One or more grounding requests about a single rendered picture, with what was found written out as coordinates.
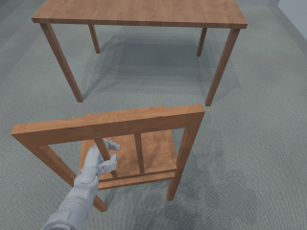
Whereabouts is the table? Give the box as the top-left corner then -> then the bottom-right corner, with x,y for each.
31,0 -> 248,107

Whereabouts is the robot left hand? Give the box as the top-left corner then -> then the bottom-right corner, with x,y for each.
83,138 -> 120,174

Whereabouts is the chair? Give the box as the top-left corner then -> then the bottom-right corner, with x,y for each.
11,103 -> 205,212

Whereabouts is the robot left forearm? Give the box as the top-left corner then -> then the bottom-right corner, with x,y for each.
40,167 -> 100,230

